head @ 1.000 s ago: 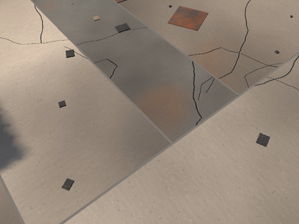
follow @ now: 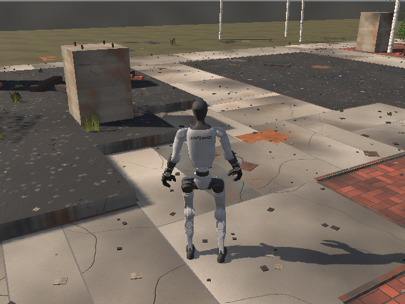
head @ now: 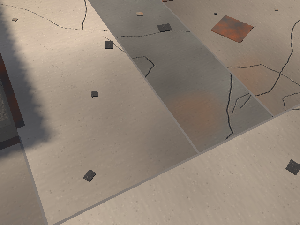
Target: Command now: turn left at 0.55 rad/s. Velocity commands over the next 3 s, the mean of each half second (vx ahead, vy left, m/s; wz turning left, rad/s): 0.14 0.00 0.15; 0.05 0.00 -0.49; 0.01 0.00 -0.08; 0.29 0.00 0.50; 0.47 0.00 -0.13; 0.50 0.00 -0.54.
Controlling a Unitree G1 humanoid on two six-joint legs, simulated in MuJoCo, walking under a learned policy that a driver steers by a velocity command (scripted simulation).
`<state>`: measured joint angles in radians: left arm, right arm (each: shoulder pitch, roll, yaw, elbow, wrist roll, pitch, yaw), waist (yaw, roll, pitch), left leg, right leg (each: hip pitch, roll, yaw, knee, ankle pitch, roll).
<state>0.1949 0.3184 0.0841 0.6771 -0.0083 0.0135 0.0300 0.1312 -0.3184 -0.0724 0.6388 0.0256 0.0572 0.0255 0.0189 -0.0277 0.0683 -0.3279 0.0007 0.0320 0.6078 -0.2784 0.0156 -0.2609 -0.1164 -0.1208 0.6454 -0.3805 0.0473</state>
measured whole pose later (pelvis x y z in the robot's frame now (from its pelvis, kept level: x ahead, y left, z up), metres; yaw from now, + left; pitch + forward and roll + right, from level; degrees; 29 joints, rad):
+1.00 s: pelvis +0.14 +0.00 +0.01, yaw -15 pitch +2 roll +0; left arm 0.18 0.34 0.07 0.63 -0.02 0.05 0.03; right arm 0.13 -0.30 -0.06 0.68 0.00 -0.02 -0.01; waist 0.02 -0.02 0.04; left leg -0.30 -0.05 -0.09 0.49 -0.20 -0.04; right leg -0.31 0.12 0.24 0.57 -0.27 -0.01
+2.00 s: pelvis +0.27 +0.04 +0.02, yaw +3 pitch +2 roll -2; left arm 0.05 0.31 0.07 0.68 0.00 -0.09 -0.03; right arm 0.44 -0.27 -0.04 0.73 0.02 -0.04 -0.02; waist -0.07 -0.04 0.04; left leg 0.00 -0.05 -0.13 0.29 -0.30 0.08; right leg -0.63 -0.03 0.07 0.65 0.00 0.06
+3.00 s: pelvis +0.82 +0.03 +0.02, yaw -23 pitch +1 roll +2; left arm 0.12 0.31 0.06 0.64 -0.02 -0.02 -0.04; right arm 0.35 -0.30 -0.07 0.80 0.00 -0.09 0.00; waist -0.10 -0.05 0.05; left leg 0.01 -0.02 0.16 0.24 -0.26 0.02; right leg -0.67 -0.09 0.04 0.78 -0.04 0.01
